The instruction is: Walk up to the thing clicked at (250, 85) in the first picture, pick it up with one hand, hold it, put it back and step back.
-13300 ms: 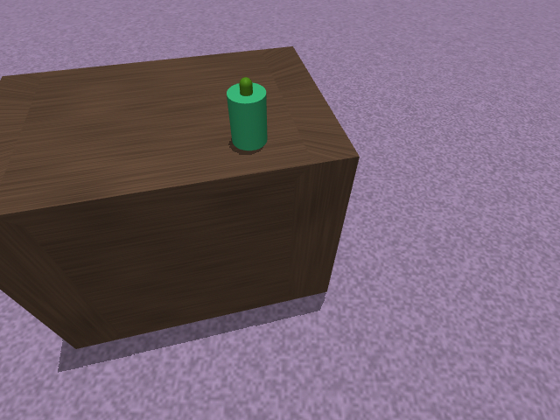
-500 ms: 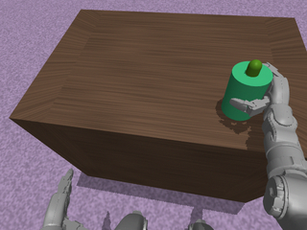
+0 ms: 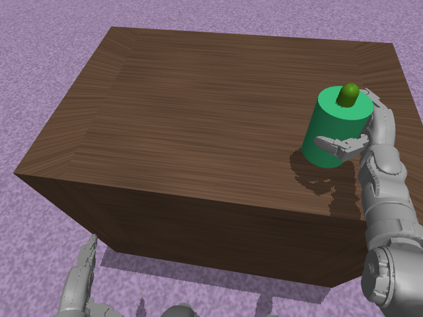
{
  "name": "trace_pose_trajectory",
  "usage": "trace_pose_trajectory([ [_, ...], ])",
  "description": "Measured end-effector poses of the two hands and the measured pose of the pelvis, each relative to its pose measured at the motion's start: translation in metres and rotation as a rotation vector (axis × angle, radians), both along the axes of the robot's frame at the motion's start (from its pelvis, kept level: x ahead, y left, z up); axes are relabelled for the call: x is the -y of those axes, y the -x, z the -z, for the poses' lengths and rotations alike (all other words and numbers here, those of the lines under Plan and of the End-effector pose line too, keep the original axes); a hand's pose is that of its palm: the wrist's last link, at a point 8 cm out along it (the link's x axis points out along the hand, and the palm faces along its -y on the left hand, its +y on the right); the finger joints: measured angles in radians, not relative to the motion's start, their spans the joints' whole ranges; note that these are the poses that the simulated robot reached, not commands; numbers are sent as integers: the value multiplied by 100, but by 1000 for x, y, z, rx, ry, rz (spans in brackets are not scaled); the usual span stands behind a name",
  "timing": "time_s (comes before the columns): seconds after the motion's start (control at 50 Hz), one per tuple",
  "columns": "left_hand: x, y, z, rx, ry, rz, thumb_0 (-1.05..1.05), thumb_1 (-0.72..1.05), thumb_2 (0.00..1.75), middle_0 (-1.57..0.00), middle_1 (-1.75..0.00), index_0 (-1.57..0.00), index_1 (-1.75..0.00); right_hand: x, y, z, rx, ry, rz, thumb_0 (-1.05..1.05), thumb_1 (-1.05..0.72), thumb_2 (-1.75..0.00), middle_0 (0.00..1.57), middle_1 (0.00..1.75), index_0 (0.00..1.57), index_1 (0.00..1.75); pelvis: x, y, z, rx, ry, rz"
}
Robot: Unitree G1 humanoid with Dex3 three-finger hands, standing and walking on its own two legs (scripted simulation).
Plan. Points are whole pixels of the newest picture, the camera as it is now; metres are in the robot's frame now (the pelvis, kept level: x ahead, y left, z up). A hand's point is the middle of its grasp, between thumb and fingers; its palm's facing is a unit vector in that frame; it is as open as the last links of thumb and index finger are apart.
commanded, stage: lift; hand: right
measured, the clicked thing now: (336, 122) +0.47 -0.17 +0.09
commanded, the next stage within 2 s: hold in 1.32 s
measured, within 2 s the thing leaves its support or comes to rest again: neither
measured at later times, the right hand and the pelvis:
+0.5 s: hand (349, 126) +0.42 -0.17 +0.13, palm faces +0.10 +0.99 -0.03, open 12.0 cm; pelvis +0.00 +0.00 +0.02, yaw +0 degrees
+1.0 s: hand (381, 146) +0.34 -0.17 +0.18, palm faces +0.10 +0.99 -0.05, open 12.0 cm; pelvis -0.01 +0.00 +0.03, yaw -1 degrees
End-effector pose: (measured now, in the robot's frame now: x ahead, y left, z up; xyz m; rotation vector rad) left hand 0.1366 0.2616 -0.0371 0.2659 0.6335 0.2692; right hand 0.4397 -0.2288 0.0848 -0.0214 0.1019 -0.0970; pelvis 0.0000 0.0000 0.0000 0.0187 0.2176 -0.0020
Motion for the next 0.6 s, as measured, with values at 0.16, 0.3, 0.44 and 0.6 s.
trace_pose_trajectory([
  [0.16,-3,3,1,-14,12,-11,-1,-53,5,-5,-5,-6,-4,-5,7,-6,0,-8,-6,0,61,-108,56,99,58,101,-2,1,-4,19,6,-2],
  [0.3,-4,0,-4,11,14,-14,-1,-52,5,-5,-5,-6,-4,-9,18,-19,22,5,-8,0,61,-107,56,99,58,101,-3,-2,-8,47,10,-5],
  [0.44,1,-2,1,3,49,-27,-1,-52,5,-5,-4,-6,-4,-11,36,-40,56,14,2,0,61,-107,57,99,58,100,-3,-3,-14,85,12,-5],
  [0.6,9,-8,6,5,89,-25,-1,-52,4,-5,-4,-6,-3,-9,62,-66,74,19,9,0,61,-107,57,98,59,100,-3,-3,-19,139,17,2],
])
